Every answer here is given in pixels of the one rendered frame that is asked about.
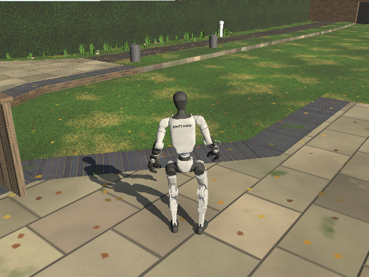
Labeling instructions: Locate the left robot hand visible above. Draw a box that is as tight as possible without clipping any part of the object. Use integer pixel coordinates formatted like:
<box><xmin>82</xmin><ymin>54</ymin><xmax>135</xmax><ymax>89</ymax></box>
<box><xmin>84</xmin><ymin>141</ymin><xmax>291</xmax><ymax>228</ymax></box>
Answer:
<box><xmin>148</xmin><ymin>161</ymin><xmax>161</xmax><ymax>173</ymax></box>

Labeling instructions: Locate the right robot shin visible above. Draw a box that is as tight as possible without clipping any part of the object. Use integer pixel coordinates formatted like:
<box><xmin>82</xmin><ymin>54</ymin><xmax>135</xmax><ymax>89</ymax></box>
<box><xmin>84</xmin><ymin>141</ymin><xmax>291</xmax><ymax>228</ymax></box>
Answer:
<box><xmin>198</xmin><ymin>189</ymin><xmax>208</xmax><ymax>227</ymax></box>

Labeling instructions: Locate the right robot upper arm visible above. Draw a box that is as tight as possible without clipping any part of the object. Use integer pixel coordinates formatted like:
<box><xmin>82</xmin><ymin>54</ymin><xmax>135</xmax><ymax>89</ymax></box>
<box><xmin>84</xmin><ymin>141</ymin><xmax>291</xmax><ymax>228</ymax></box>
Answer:
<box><xmin>194</xmin><ymin>115</ymin><xmax>213</xmax><ymax>145</ymax></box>

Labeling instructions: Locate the right robot hand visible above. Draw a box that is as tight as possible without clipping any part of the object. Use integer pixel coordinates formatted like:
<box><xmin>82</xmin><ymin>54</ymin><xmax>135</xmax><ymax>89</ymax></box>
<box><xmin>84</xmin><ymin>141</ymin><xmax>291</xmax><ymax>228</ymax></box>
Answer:
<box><xmin>207</xmin><ymin>151</ymin><xmax>220</xmax><ymax>162</ymax></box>

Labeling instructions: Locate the left robot shin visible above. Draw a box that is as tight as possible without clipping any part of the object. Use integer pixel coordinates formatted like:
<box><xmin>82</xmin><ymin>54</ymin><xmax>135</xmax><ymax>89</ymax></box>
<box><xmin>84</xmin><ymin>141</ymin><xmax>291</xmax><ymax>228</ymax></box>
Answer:
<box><xmin>169</xmin><ymin>188</ymin><xmax>178</xmax><ymax>226</ymax></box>

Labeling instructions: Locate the robot shin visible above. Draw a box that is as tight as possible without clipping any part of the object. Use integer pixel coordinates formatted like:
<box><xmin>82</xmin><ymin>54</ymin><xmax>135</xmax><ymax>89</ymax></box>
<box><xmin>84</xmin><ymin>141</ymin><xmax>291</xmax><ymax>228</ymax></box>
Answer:
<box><xmin>169</xmin><ymin>188</ymin><xmax>178</xmax><ymax>226</ymax></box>
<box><xmin>198</xmin><ymin>189</ymin><xmax>208</xmax><ymax>227</ymax></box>

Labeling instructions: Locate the robot left forearm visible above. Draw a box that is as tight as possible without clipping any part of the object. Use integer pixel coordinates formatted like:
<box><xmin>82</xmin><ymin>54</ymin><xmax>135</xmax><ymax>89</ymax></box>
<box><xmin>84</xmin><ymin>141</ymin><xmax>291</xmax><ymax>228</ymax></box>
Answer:
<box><xmin>149</xmin><ymin>141</ymin><xmax>160</xmax><ymax>163</ymax></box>

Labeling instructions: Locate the robot right forearm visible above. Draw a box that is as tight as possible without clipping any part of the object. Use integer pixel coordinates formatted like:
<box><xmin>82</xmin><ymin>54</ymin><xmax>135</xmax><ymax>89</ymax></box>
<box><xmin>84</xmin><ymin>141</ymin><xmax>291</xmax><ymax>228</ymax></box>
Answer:
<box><xmin>208</xmin><ymin>137</ymin><xmax>219</xmax><ymax>153</ymax></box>

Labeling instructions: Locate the left robot upper arm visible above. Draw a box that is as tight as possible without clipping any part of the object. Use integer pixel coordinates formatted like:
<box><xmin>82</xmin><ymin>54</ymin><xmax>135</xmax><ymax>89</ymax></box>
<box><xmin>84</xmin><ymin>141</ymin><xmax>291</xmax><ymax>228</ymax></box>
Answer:
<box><xmin>155</xmin><ymin>117</ymin><xmax>170</xmax><ymax>150</ymax></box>

